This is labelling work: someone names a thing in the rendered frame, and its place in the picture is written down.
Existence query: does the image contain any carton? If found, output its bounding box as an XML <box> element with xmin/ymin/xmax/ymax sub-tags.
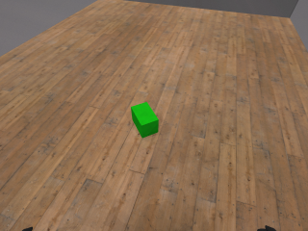
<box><xmin>131</xmin><ymin>102</ymin><xmax>159</xmax><ymax>138</ymax></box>

